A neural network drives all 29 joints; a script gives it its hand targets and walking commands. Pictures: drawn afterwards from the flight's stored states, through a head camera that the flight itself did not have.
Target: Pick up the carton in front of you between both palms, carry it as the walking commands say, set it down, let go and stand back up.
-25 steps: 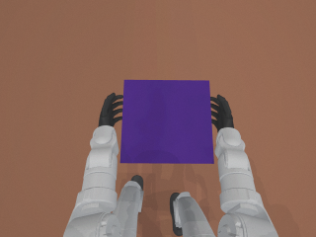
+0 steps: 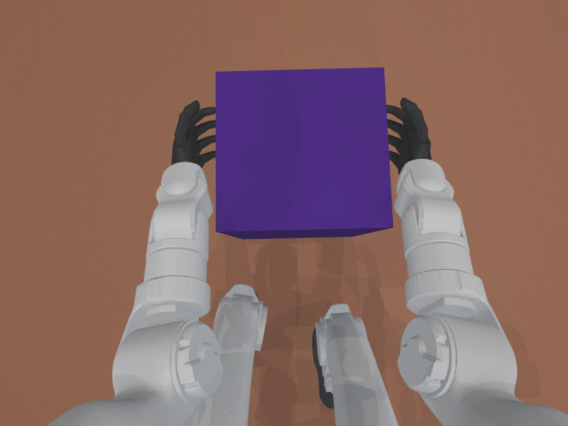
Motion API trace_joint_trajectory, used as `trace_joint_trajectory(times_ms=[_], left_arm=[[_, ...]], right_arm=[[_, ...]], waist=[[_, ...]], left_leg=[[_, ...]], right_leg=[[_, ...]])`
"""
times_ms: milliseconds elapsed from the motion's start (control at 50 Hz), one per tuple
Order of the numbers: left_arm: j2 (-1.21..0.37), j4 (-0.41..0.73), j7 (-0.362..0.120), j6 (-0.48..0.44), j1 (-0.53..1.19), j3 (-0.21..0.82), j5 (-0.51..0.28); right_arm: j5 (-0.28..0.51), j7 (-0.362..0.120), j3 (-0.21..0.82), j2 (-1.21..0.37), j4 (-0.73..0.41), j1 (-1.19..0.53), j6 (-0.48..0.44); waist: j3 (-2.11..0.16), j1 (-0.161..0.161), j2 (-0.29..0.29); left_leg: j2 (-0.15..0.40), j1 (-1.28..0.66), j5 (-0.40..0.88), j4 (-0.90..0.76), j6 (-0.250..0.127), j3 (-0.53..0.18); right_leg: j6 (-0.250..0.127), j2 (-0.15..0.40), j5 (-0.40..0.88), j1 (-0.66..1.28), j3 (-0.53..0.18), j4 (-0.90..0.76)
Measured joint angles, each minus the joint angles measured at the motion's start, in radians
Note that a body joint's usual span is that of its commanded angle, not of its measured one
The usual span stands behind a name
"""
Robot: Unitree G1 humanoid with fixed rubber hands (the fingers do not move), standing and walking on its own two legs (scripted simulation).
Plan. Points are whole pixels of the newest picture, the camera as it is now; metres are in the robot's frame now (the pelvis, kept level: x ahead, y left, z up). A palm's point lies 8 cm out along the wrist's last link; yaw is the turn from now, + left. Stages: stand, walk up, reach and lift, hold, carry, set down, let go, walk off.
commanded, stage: set down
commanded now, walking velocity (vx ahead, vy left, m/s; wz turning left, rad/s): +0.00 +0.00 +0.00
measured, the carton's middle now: (298, 171) +0.47 +0.02 -0.17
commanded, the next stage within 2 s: none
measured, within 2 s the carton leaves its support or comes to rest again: rests again in 1.54 s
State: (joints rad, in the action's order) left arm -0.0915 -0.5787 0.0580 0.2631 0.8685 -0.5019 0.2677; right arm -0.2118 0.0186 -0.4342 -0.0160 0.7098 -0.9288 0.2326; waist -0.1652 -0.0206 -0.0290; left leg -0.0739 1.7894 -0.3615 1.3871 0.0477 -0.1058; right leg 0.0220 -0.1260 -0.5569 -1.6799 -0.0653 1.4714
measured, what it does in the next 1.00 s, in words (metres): lowers itself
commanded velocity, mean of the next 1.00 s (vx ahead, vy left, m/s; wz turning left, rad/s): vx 0.00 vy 0.00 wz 0.00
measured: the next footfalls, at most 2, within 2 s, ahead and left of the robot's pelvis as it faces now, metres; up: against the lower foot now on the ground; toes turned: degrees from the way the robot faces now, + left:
none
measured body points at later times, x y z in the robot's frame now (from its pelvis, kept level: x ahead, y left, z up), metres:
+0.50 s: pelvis -0.03 +0.00 -0.12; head +0.31 +0.01 +0.18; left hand +0.48 +0.18 -0.26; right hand +0.53 -0.12 -0.25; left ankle +0.11 +0.13 -0.55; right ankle +0.04 -0.12 -0.55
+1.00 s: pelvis -0.02 -0.01 -0.19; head +0.36 -0.03 +0.06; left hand +0.51 +0.19 -0.35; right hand +0.56 -0.11 -0.37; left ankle +0.11 +0.13 -0.55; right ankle +0.04 -0.12 -0.55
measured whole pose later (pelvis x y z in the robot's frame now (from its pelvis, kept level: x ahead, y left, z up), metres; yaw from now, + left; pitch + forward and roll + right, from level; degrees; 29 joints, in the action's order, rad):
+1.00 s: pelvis -0.02 -0.01 -0.19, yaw -1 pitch +44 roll +3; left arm 0.11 -0.78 0.11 0.25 1.33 -0.55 0.08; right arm -0.03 0.12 -0.10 0.27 1.04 -1.52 0.23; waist 0.24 -0.12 0.01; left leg -0.06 2.30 -0.51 2.03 0.09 -0.05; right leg 0.03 -0.18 -0.71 -2.22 -0.05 2.16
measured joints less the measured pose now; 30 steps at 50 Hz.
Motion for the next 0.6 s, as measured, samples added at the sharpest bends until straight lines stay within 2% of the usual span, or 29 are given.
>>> trace_joint_trajectory(times_ms=[200,440,600], left_arm=[[0.022,0.0,0.051,0.017,0.111,0.016,-0.043],[0.06,-0.034,0.061,0.03,0.256,-0.023,-0.048],[0.105,-0.057,0.063,0.026,0.345,-0.034,-0.077]], right_arm=[[0.056,-0.001,0.039,0.088,0.056,-0.141,0.01],[0.06,0.004,0.066,0.159,0.147,-0.329,0.023],[0.095,0.03,0.138,0.208,0.201,-0.45,0.02]], waist=[[0.049,-0.005,0.001],[0.157,-0.026,-0.003],[0.259,-0.043,-0.001]], left_leg=[[-0.014,0.203,-0.032,0.187,0.003,0.006],[-0.021,0.361,-0.052,0.353,0.023,0.007],[-0.019,0.441,-0.068,0.456,0.04,0.01]], right_leg=[[0.021,-0.017,-0.044,-0.197,-0.001,0.189],[0.025,-0.04,-0.071,-0.361,0.005,0.371],[0.023,-0.057,-0.087,-0.451,0.01,0.485]])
